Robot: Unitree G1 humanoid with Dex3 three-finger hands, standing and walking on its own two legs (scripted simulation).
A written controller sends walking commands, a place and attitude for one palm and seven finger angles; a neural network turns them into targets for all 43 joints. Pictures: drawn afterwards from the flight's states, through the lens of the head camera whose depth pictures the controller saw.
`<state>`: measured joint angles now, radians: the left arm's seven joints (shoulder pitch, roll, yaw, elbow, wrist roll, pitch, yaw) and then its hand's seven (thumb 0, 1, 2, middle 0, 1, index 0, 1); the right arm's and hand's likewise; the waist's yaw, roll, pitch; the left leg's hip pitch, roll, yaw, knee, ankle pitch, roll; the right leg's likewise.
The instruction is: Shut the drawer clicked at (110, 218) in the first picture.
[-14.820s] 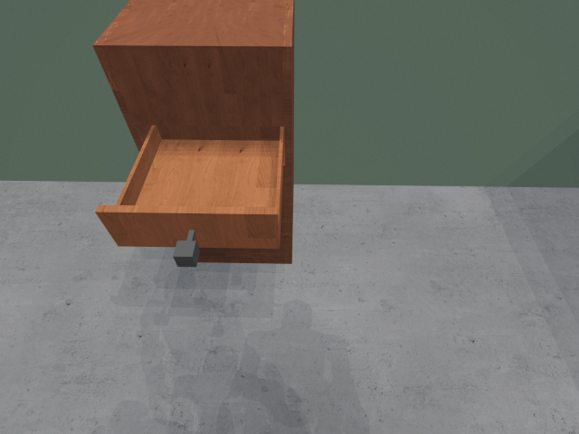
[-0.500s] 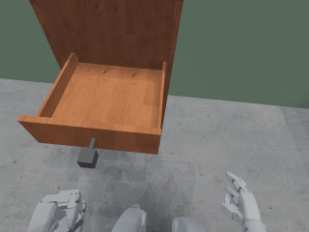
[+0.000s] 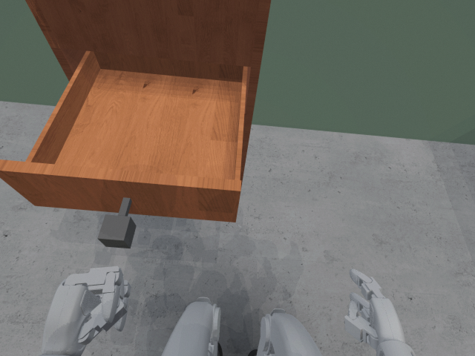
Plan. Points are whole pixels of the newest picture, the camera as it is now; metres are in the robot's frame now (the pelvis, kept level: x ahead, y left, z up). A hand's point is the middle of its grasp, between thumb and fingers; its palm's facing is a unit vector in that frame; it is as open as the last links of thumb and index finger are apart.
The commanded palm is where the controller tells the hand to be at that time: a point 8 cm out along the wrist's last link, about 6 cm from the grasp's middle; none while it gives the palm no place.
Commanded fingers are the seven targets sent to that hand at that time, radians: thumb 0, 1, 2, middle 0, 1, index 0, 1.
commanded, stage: bring the fist close to the handle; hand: left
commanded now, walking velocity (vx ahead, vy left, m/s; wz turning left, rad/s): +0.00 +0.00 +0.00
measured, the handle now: (121, 220) +0.33 +0.22 -0.01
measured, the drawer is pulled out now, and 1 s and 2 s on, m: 0.30 0.30 0.20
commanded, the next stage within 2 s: push the drawer shut in 0.72 s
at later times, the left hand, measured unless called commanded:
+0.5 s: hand (137, 282) +0.23 +0.17 -0.01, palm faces -0.01 -1.00 -0.03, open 3.3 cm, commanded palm +0.21 +0.23 +0.00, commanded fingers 0.00 0.90 0.90 -1.40 -1.60 -1.40 -1.60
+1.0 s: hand (137, 273) +0.24 +0.18 -0.01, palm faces -0.01 -1.00 -0.04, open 3.3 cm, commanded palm +0.24 +0.23 +0.00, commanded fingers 0.00 0.90 0.90 -1.40 -1.60 -1.40 -1.60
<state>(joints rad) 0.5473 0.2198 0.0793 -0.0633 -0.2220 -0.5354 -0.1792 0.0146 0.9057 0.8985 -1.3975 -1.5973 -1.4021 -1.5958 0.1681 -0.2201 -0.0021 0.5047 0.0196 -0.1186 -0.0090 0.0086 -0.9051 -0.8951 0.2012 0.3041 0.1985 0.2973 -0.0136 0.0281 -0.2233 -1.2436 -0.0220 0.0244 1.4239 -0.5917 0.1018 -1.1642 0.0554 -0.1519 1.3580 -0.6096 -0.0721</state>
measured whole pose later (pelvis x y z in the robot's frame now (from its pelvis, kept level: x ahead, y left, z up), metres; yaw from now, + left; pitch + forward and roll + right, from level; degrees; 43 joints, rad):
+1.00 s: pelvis +0.00 -0.01 -0.03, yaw -1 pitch +28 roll -5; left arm 0.31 0.26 0.12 0.07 -0.24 -0.52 -0.19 0.01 0.90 0.90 -1.40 -1.60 -1.40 -1.60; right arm 0.14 -0.25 0.02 0.52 0.02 -0.08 0.00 0.01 -0.91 -0.89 0.20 0.30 0.20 0.30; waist -0.02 0.03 -0.23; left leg -1.39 -0.01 0.02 1.52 -0.62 0.10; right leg -1.31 0.06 -0.17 1.46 -0.64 -0.09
